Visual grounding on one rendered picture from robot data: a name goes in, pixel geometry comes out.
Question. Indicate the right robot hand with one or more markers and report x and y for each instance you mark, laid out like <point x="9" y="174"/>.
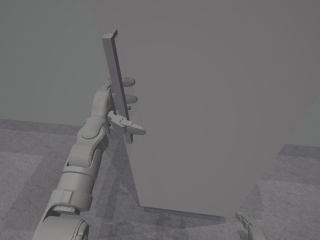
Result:
<point x="254" y="232"/>

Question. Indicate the fridge door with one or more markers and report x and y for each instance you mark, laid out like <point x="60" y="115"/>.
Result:
<point x="221" y="86"/>

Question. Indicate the left robot upper arm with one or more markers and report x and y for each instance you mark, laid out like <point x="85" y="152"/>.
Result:
<point x="62" y="228"/>

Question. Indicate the robot left forearm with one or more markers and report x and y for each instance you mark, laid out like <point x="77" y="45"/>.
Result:
<point x="74" y="191"/>

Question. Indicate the left robot hand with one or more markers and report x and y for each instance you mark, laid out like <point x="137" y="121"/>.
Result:
<point x="104" y="102"/>

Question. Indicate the handle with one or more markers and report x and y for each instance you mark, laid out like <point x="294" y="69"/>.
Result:
<point x="110" y="50"/>

